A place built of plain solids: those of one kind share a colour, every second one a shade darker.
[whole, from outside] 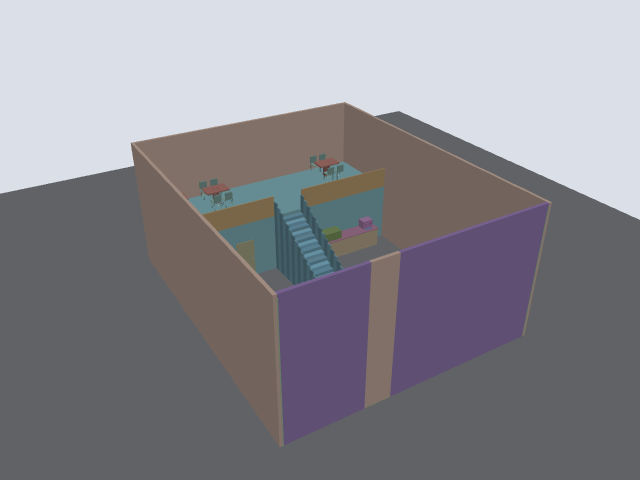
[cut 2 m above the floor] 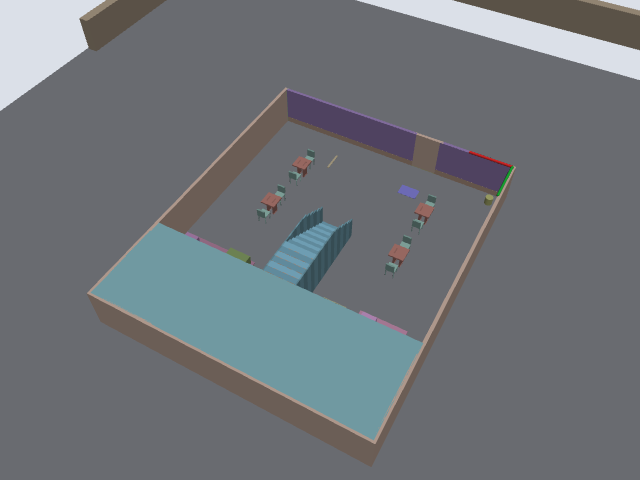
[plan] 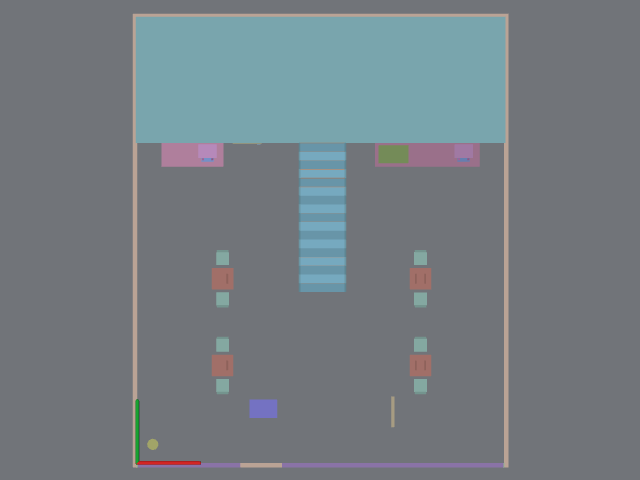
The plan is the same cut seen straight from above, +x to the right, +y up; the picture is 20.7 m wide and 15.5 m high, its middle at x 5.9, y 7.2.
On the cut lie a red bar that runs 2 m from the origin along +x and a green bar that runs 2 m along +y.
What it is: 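A cafe with an upstairs seating level of the 2010s to 2020s; 11.8 x 14.4 m, one room 6.5 m high; an upper seating level 3.01 m up over the rear 4.0 m, reached by a flight of 18 risers of 0.167 m, straight and free in the middle of the hall, guarded on both sides; a street door 0.95 x 2.1 m in the glazed front; tables 0.75 m, chairs 0.45 m, a counter 1.0 m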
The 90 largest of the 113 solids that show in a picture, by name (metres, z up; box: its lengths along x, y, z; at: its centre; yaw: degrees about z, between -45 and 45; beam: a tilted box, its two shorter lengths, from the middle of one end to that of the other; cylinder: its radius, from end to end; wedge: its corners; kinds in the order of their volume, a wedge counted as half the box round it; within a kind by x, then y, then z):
{
 "upper_1": {"box": [11.94, 4.08, 3.06], "at": [5.92, 12.37, 1.48]},
 "street_hedge_1": {"box": [39.8, 0.6, 2.25], "at": [5.92, -16.3, 1.07]},
 "street_hedge_2": {"box": [0.6, 16.6, 2.25], "at": [25.52, -8.3, 1.07]},
 "wall_1": {"box": [0.15, 14.66, 6.56], "at": [-0.07, 7.18, 3.23]},
 "wall_2": {"box": [1.5, 0.15, 6.56], "at": [4.07, -0.07, 3.23]},
 "wall_3": {"box": [12.14, 0.15, 6.56], "at": [5.92, 14.44, 3.23]},
 "wall_4": {"box": [0.15, 14.66, 6.56], "at": [11.91, 7.18, 3.23]},
 "stair_step_1": {"box": [1.44, 0.28, 0.22], "at": [5.98, 5.66, 0.06]},
 "stair_step_2": {"box": [1.44, 0.28, 0.38], "at": [5.98, 5.94, 0.14]},
 "stair_step_3": {"box": [1.44, 0.28, 0.55], "at": [5.98, 6.23, 0.23]},
 "stair_step_4": {"box": [1.44, 0.28, 0.72], "at": [5.98, 6.51, 0.31]},
 "stair_step_5": {"box": [1.44, 0.28, 0.89], "at": [5.98, 6.79, 0.39]},
 "stair_step_6": {"box": [1.44, 0.28, 1.05], "at": [5.98, 7.08, 0.48]},
 "stair_step_7": {"box": [1.44, 0.28, 1.22], "at": [5.98, 7.36, 0.56]},
 "stair_step_8": {"box": [1.44, 0.28, 1.39], "at": [5.98, 7.64, 0.64]},
 "stair_step_9": {"box": [1.44, 0.28, 1.55], "at": [5.98, 7.92, 0.73]},
 "stair_step_10": {"box": [1.44, 0.28, 1.72], "at": [5.98, 8.21, 0.81]},
 "stair_step_11": {"box": [1.44, 0.28, 1.89], "at": [5.98, 8.49, 0.89]},
 "stair_step_12": {"box": [1.44, 0.28, 2.06], "at": [5.98, 8.77, 0.98]},
 "stair_step_13": {"box": [1.44, 0.28, 2.22], "at": [5.98, 9.06, 1.06]},
 "stair_step_14": {"box": [1.44, 0.28, 2.39], "at": [5.98, 9.34, 1.15]},
 "stair_step_15": {"box": [1.44, 0.28, 2.56], "at": [5.98, 9.62, 1.23]},
 "stair_step_16": {"box": [1.44, 0.28, 2.73], "at": [5.98, 9.91, 1.31]},
 "stair_step_17": {"box": [1.44, 0.28, 2.89], "at": [5.98, 10.19, 1.4]},
 "window_wall_1": {"box": [3.47, 0.15, 6.56], "at": [1.74, -0.07, 3.23]},
 "window_wall_2": {"box": [7.17, 0.15, 6.56], "at": [8.26, -0.07, 3.23]},
 "counter_1": {"box": [3.35, 0.7, 1.05], "at": [9.37, 9.97, 0.47]},
 "stair_guard_1": {"box": [0.06, 0.29, 1.17], "at": [5.24, 5.67, 0.53]},
 "stair_guard_2": {"box": [0.06, 0.29, 1.33], "at": [5.24, 5.95, 0.62]},
 "stair_guard_3": {"box": [0.06, 0.29, 1.5], "at": [5.24, 6.23, 0.7]},
 "stair_guard_4": {"box": [0.06, 0.29, 1.67], "at": [5.24, 6.51, 0.78]},
 "stair_guard_5": {"box": [0.06, 0.29, 1.84], "at": [5.24, 6.8, 0.87]},
 "stair_guard_6": {"box": [0.06, 0.29, 2.0], "at": [5.24, 7.08, 0.95]},
 "stair_guard_7": {"box": [0.06, 0.29, 2.17], "at": [5.24, 7.36, 1.04]},
 "stair_guard_8": {"box": [0.06, 0.29, 2.34], "at": [5.24, 7.65, 1.12]},
 "stair_guard_9": {"box": [0.06, 0.29, 2.5], "at": [5.24, 7.93, 1.2]},
 "stair_guard_10": {"box": [0.06, 0.29, 2.67], "at": [5.24, 8.21, 1.29]},
 "stair_guard_11": {"box": [0.06, 0.29, 2.84], "at": [5.24, 8.5, 1.37]},
 "stair_guard_12": {"box": [0.06, 0.29, 3.01], "at": [5.24, 8.78, 1.45]},
 "stair_guard_13": {"box": [0.06, 0.29, 3.17], "at": [5.24, 9.06, 1.54]},
 "stair_guard_14": {"box": [0.06, 0.29, 3.34], "at": [5.24, 9.34, 1.62]},
 "stair_guard_15": {"box": [0.06, 0.29, 3.51], "at": [5.24, 9.63, 1.7]},
 "stair_guard_16": {"box": [0.06, 0.29, 3.68], "at": [5.24, 9.91, 1.79]},
 "stair_guard_17": {"box": [0.06, 0.29, 3.84], "at": [5.24, 10.19, 1.87]},
 "stair_guard_18": {"box": [0.06, 0.29, 1.17], "at": [6.72, 5.67, 0.53]},
 "stair_guard_19": {"box": [0.06, 0.29, 1.33], "at": [6.72, 5.95, 0.62]},
 "stair_guard_20": {"box": [0.06, 0.29, 1.5], "at": [6.72, 6.23, 0.7]},
 "stair_guard_21": {"box": [0.06, 0.29, 1.67], "at": [6.72, 6.51, 0.78]},
 "stair_guard_22": {"box": [0.06, 0.29, 1.84], "at": [6.72, 6.8, 0.87]},
 "stair_guard_23": {"box": [0.06, 0.29, 2.0], "at": [6.72, 7.08, 0.95]},
 "stair_guard_24": {"box": [0.06, 0.29, 2.17], "at": [6.72, 7.36, 1.04]},
 "stair_guard_25": {"box": [0.06, 0.29, 2.34], "at": [6.72, 7.65, 1.12]},
 "stair_guard_26": {"box": [0.06, 0.29, 2.5], "at": [6.72, 7.93, 1.2]},
 "stair_guard_27": {"box": [0.06, 0.29, 2.67], "at": [6.72, 8.21, 1.29]},
 "stair_guard_28": {"box": [0.06, 0.29, 2.84], "at": [6.72, 8.5, 1.37]},
 "stair_guard_29": {"box": [0.06, 0.29, 3.01], "at": [6.72, 8.78, 1.45]},
 "stair_guard_30": {"box": [0.06, 0.29, 3.17], "at": [6.72, 9.06, 1.54]},
 "stair_guard_31": {"box": [0.06, 0.29, 3.34], "at": [6.72, 9.34, 1.62]},
 "stair_guard_32": {"box": [0.06, 0.29, 3.51], "at": [6.72, 9.63, 1.7]},
 "stair_guard_33": {"box": [0.06, 0.29, 3.68], "at": [6.72, 9.91, 1.79]},
 "stair_guard_34": {"box": [0.06, 0.29, 3.84], "at": [6.72, 10.19, 1.87]},
 "upper_guard_1": {"box": [5.21, 0.06, 1.11], "at": [2.6, 10.36, 3.52]},
 "upper_guard_2": {"box": [5.09, 0.06, 1.11], "at": [9.29, 10.36, 3.52]},
 "meeting_table_1": {"box": [0.7, 0.7, 0.07], "at": [2.75, 3.15, 0.71]},
 "meeting_table_2": {"box": [0.7, 0.7, 0.07], "at": [2.75, 5.95, 0.71]},
 "meeting_table_3": {"box": [1.2, 0.8, 0.07], "at": [3.4, 13.25, 3.72]},
 "meeting_table_4": {"box": [0.7, 0.7, 0.07], "at": [9.14, 3.15, 0.71]},
 "meeting_table_5": {"box": [0.7, 0.7, 0.07], "at": [9.14, 5.95, 0.71]},
 "meeting_table_6": {"box": [1.2, 0.8, 0.07], "at": [10.0, 13.25, 3.72]},
 "display_1": {"box": [0.97, 0.59, 0.45], "at": [8.27, 9.97, 1.27]},
 "coffee_machine_1": {"box": [0.6, 0.45, 0.45], "at": [2.27, 10.07, 1.26]},
 "coffee_machine_2": {"box": [0.6, 0.45, 0.45], "at": [10.54, 10.07, 1.26]},
 "stallriser_1": {"box": [3.47, 0.05, 0.35], "at": [1.74, -0.02, 0.12]},
 "stallriser_2": {"box": [7.17, 0.05, 0.35], "at": [8.26, -0.02, 0.12]},
 "counter_top_1": {"box": [2.01, 0.78, 0.04], "at": [1.78, 9.95, 1.02]},
 "counter_top_2": {"box": [3.39, 0.78, 0.04], "at": [9.37, 9.95, 1.02]},
 "stair_step_lap_1": {"box": [1.44, 0.02, 1.05], "at": [5.98, 7.22, 0.48]},
 "stair_step_lap_2": {"box": [1.44, 0.02, 2.39], "at": [5.98, 9.48, 1.15]},
 "front_corner_1": {"box": [0.04, 0.17, 6.41], "at": [0.0, -0.07, 3.15]},
 "front_corner_2": {"box": [0.04, 0.17, 6.41], "at": [11.84, -0.07, 3.15]},
 "side_chair_1": {"box": [0.38, 0.08, 0.38], "at": [2.75, 2.26, 0.65]},
 "side_chair_2": {"box": [0.38, 0.08, 0.38], "at": [2.75, 4.04, 0.65]},
 "side_chair_3": {"box": [0.38, 0.08, 0.38], "at": [2.75, 5.06, 0.65]},
 "side_chair_4": {"box": [0.38, 0.08, 0.38], "at": [2.75, 6.84, 0.65]},
 "side_chair_5": {"box": [0.38, 0.08, 0.38], "at": [9.14, 2.26, 0.65]},
 "side_chair_6": {"box": [0.38, 0.08, 0.38], "at": [9.14, 4.04, 0.65]},
 "side_chair_7": {"box": [0.38, 0.08, 0.38], "at": [9.14, 5.06, 0.65]},
 "service_door_1": {"box": [0.95, 0.03, 2.1], "at": [3.54, 10.31, 1.0]},
 "plant_pot_1": {"cylinder": 0.18, "from": [0.5, 0.6, 0.0], "to": [0.5, 0.6, 0.38]},
 "door_mat_1": {"box": [0.9, 0.6, 0.07], "at": [4.07, 1.75, -0.02]}
}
